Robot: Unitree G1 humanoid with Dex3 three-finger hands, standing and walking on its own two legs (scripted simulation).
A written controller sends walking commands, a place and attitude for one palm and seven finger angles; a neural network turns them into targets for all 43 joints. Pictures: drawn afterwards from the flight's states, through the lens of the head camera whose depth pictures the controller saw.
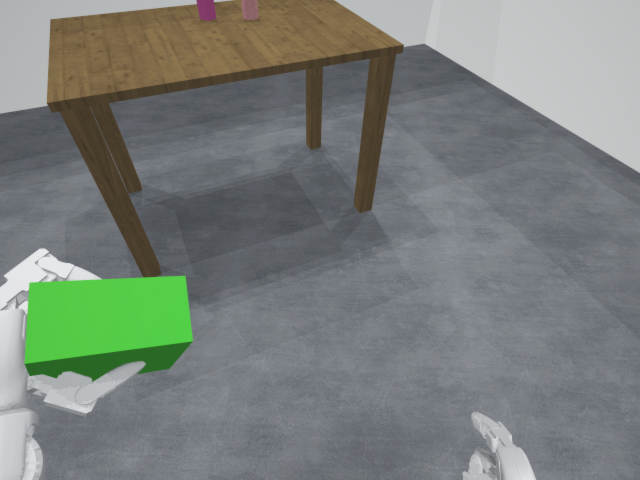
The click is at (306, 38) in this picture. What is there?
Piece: table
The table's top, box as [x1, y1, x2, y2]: [47, 0, 403, 112]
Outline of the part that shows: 403,45 334,0 257,0 259,17 254,20 246,20 242,17 240,0 214,2 216,18 209,21 202,20 199,18 196,4 50,19 47,104 53,112 402,52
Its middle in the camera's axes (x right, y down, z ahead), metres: -0.35 -0.71 +1.36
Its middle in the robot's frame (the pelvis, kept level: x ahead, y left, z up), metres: +1.47 +0.44 -0.02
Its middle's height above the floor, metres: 0.75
